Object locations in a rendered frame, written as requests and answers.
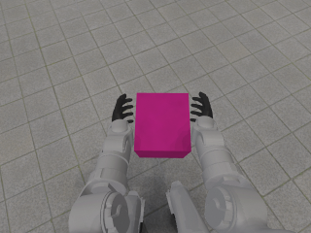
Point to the right robot upper arm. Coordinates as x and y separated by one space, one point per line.
235 209

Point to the left robot upper arm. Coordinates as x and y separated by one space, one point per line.
102 212

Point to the robot right hand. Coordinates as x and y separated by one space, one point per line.
205 109

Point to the right robot shin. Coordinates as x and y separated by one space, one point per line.
176 183

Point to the robot left hand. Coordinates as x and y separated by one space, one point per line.
119 109

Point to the left robot forearm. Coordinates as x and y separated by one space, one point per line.
113 161

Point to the left robot thigh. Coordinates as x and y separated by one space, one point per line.
136 208

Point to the carton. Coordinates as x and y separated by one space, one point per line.
162 125

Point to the right robot forearm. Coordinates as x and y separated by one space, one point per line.
214 156

